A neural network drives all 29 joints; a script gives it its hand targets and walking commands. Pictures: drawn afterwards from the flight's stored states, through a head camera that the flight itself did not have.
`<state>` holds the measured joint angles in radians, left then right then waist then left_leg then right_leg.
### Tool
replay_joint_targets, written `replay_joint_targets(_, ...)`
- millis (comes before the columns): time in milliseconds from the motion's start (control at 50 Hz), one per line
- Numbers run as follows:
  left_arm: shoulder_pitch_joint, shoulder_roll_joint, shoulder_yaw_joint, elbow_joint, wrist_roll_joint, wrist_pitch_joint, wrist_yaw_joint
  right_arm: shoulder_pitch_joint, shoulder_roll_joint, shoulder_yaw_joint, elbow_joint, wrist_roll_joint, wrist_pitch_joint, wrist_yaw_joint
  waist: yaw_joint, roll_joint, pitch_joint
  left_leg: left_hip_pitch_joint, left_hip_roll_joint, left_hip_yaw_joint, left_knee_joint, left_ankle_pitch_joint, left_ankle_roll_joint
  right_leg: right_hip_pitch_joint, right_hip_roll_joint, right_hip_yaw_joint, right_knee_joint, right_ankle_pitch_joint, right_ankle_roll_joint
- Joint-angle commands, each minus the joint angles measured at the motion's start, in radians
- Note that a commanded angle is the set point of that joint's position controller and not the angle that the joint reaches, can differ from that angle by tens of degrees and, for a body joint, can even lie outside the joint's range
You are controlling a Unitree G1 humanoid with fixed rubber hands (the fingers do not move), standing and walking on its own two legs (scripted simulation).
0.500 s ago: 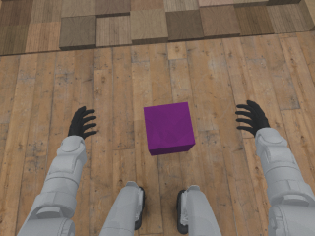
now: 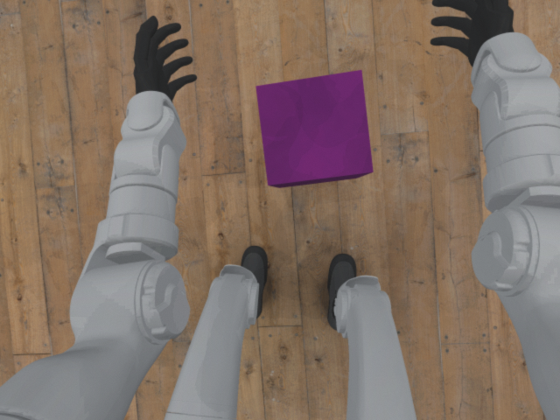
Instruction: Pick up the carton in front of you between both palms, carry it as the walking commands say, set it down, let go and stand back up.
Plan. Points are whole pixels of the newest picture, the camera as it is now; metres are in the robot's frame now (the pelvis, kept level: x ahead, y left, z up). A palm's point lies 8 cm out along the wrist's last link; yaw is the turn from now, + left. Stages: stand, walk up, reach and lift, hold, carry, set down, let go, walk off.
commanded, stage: reach and lift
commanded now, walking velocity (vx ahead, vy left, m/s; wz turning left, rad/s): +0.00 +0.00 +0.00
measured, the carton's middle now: (313, 139) +0.51 +0.00 -0.52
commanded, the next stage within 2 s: none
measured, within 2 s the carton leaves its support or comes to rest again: leaves its support in 1.60 s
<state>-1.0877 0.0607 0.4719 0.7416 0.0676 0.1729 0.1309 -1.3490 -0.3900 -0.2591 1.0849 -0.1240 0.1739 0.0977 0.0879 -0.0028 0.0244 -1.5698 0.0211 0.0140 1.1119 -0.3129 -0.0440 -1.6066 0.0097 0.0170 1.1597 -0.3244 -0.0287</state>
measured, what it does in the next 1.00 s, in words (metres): lowers itself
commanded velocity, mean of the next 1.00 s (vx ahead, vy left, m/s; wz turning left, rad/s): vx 0.00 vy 0.00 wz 0.00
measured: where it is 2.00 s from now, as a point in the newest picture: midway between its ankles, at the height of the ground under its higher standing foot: (293, 300)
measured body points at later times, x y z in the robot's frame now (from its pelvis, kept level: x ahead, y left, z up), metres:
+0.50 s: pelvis -0.03 +0.02 -0.20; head +0.33 -0.01 +0.07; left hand +0.49 +0.20 -0.36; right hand +0.54 -0.19 -0.36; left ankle +0.08 +0.15 -0.61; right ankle +0.08 -0.10 -0.61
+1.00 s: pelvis -0.04 +0.01 -0.27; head +0.34 -0.01 -0.04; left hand +0.51 +0.19 -0.45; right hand +0.55 -0.17 -0.46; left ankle +0.08 +0.15 -0.61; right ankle +0.08 -0.10 -0.61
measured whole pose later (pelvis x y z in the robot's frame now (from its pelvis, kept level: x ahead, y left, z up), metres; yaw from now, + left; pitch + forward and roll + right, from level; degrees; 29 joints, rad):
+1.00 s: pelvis -0.04 +0.01 -0.27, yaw +2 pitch +35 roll +4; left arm -1.47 0.24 0.17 1.09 -0.27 0.05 0.20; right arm -1.62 -0.52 0.10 1.24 0.22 0.07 -0.03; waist 0.04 0.06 0.43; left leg -2.23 -0.05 0.00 2.18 -0.57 -0.07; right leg -2.26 -0.01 0.05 2.23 -0.58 -0.01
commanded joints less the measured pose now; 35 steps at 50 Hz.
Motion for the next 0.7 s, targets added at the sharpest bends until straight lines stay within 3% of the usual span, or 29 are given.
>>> replay_joint_targets(0, -0.103, 0.076, 0.025, -0.08, 0.025, -0.063, -0.016, -0.172, -0.033, -0.033, -0.101, -0.022, -0.048, -0.014, 0.011, -0.151, -1.011, 0.175, -0.105, 0.073, 0.021, 0.297, -0.03, 0.736, 0.039, 0.053, 0.02, 0.54, 0.044)
replay_joint_targets(60, -0.055, 0.072, 0.031, -0.043, 0.032, -0.098, -0.022, -0.097, -0.005, -0.047, -0.104, -0.028, -0.074, -0.033, -0.002, -0.144, -1.006, 0.031, -0.107, 0.066, 0.108, 0.312, -0.037, 0.652, 0.028, 0.073, 0.119, 0.633, 0.044)
replay_joint_targets(100, -0.05, 0.071, 0.017, -0.027, 0.022, -0.115, -0.022, -0.069, -0.004, -0.05, -0.108, -0.025, -0.087, -0.047, -0.017, -0.124, -1.008, -0.045, -0.107, 0.065, 0.172, 0.299, -0.044, 0.577, 0.027, 0.074, 0.184, 0.624, 0.045)
replay_joint_targets(160, -0.067, 0.085, -0.019, -0.021, -0.016, -0.133, -0.012, -0.075, -0.035, -0.026, -0.127, 0.013, -0.104, -0.069, -0.029, -0.109, -1.039, -0.078, -0.108, 0.059, 0.273, 0.296, -0.052, 0.459, 0.033, 0.06, 0.275, 0.555, 0.048)
replay_joint_targets(260, -0.112, 0.136, -0.114, -0.032, -0.113, -0.136, 0.027, -0.153, -0.119, 0.079, -0.168, 0.142, -0.122, -0.091, -0.019, -0.113, -1.174, -0.013, -0.103, 0.054, 0.451, 0.342, -0.046, 0.327, 0.041, 0.021, 0.446, 0.452, 0.053)
replay_joint_targets(380, -0.253, 0.195, -0.205, -0.059, -0.222, -0.101, 0.07, -0.295, -0.209, 0.191, -0.158, 0.257, -0.101, -0.098, -0.014, -0.132, -1.228, 0.01, -0.097, 0.065, 0.608, 0.215, -0.039, 0.226, 0.031, -0.005, 0.592, 0.246, 0.05)
replay_joint_targets(540, -0.456, 0.213, -0.228, 0.09, -0.261, -0.061, 0.088, -0.462, -0.259, 0.246, 0.029, 0.294, -0.072, -0.092, -0.017, -0.107, -0.971, -0.053, -0.07, 0.073, 0.727, -0.047, -0.03, 0.007, -0.009, -0.005, 0.688, -0.073, 0.036)
replay_joint_targets(680, -0.559, 0.25, -0.211, 0.22, -0.245, -0.1, 0.07, -0.553, -0.276, 0.277, 0.12, 0.304, -0.105, -0.09, -0.013, -0.087, -0.835, -0.097, -0.062, 0.063, 0.837, -0.028, -0.029, -0.058, -0.03, 0.023, 0.788, -0.068, 0.031)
